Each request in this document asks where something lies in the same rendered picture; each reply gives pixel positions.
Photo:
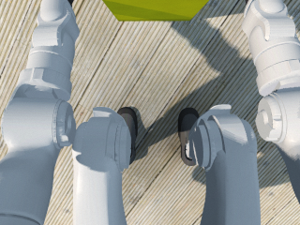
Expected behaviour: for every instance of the carton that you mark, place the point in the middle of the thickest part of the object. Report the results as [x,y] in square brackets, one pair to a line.
[154,10]

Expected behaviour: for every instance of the robot right forearm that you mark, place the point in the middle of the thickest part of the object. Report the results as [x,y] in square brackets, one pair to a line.
[273,44]

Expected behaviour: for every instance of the robot right upper arm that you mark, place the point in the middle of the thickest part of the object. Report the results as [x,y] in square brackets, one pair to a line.
[278,121]

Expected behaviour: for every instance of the robot left shin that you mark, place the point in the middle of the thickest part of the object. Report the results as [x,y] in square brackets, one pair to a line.
[97,112]

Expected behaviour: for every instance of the robot left upper arm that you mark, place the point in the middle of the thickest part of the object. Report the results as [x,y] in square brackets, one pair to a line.
[35,130]

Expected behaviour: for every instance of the robot left forearm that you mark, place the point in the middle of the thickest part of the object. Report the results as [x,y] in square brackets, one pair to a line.
[51,55]

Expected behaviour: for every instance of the left robot foot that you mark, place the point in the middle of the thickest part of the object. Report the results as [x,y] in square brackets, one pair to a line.
[132,122]

